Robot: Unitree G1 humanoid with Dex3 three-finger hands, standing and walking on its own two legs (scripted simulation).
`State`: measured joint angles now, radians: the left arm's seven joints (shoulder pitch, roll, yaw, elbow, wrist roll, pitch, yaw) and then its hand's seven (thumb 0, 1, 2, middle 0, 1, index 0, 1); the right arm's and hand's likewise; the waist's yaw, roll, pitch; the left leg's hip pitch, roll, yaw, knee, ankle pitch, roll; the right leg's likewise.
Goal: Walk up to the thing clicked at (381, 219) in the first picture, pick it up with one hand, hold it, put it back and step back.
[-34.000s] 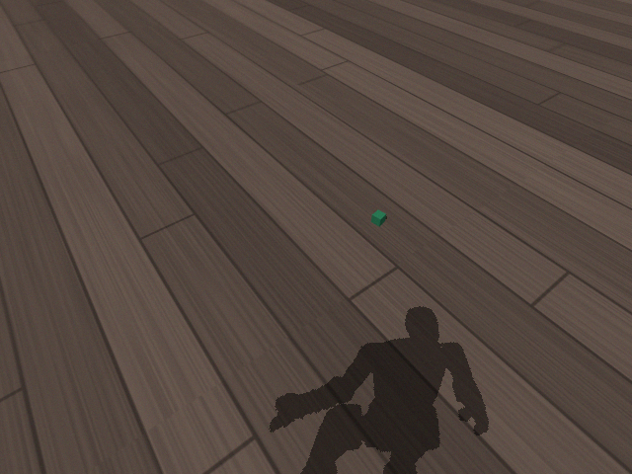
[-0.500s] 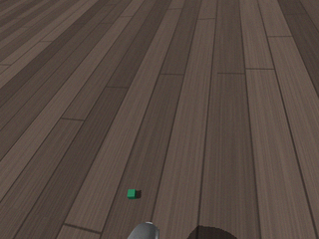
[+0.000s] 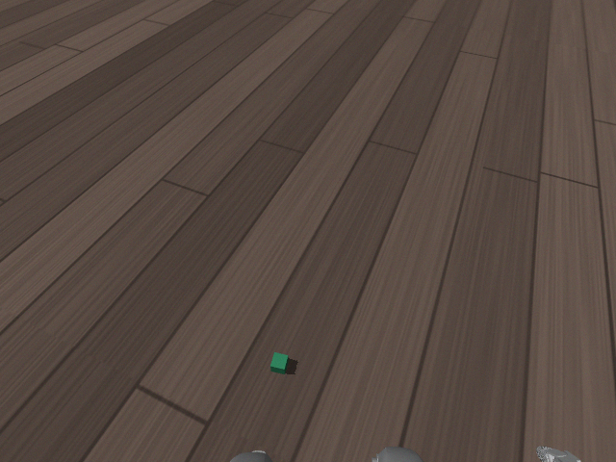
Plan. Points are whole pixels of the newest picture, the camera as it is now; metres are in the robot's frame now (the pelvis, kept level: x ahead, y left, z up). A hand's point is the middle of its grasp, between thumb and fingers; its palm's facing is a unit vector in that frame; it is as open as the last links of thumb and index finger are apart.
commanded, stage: walk up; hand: left
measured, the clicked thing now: (279, 363) +0.51 +0.11 -0.72
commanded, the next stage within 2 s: stand in 0.46 s
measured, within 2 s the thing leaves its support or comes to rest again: neither
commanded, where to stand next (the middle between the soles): +0.14 -0.06 m, yaw -8 degrees
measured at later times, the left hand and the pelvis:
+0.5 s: hand out of the picture +0.07 +0.22 -0.14, palm faces -0.15 -0.89 -0.43, open 7.3 cm; pelvis -0.03 -0.05 -0.01, yaw -6 degrees
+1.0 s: hand out of the picture +0.06 +0.20 -0.13, palm faces -0.12 -0.95 -0.30, open 7.4 cm; pelvis -0.06 -0.03 +0.03, yaw -6 degrees
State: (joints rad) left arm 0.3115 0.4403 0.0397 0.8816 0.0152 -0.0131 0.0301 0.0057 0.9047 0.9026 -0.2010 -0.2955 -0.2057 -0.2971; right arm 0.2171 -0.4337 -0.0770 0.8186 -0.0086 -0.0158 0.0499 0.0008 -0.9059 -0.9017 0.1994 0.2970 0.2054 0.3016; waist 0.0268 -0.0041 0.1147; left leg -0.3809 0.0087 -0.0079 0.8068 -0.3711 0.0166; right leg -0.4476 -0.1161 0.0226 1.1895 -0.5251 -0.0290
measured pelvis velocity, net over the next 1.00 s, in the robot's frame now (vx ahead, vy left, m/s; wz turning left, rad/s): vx -0.06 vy -0.03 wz -0.10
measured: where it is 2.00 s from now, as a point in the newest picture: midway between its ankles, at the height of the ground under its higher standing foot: outside the picture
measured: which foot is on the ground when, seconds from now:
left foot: down 0.00-0.44, up 0.46-0.68, down 0.70-1.00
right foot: up 0.00-0.38, down 0.40-1.00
